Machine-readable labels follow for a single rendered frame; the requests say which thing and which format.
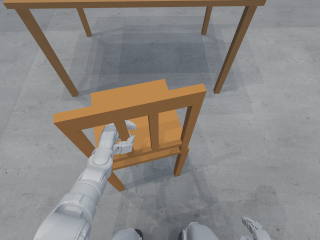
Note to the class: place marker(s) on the robot left hand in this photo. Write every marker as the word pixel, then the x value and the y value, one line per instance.
pixel 110 136

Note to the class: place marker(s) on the left robot thigh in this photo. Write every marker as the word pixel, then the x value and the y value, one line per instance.
pixel 126 234

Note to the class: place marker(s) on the chair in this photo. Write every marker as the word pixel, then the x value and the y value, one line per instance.
pixel 152 107

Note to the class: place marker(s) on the robot right hand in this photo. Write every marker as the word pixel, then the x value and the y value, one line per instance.
pixel 256 230

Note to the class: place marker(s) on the right robot thigh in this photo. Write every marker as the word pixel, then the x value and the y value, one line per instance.
pixel 198 232

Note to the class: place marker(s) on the table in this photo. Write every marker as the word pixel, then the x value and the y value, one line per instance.
pixel 22 8

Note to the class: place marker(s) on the left robot forearm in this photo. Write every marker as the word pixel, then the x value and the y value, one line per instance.
pixel 82 199

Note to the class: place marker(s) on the robot left upper arm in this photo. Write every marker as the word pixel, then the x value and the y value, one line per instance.
pixel 64 227

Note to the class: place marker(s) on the robot thigh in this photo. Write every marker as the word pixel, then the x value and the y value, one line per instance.
pixel 198 232
pixel 126 234

